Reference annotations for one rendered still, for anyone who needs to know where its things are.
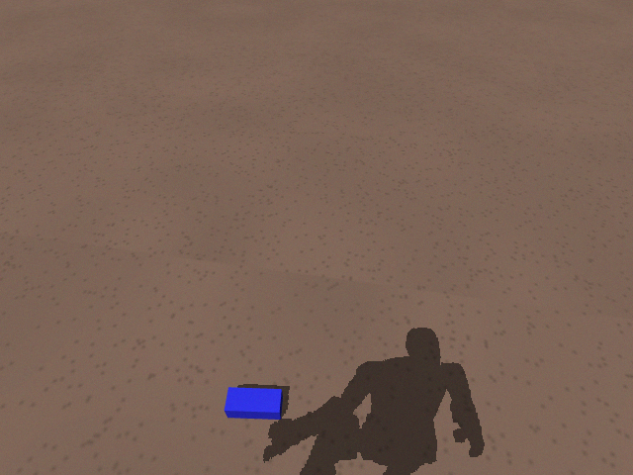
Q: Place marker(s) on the carton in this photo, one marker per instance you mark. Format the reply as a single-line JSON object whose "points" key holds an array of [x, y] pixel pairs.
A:
{"points": [[254, 403]]}

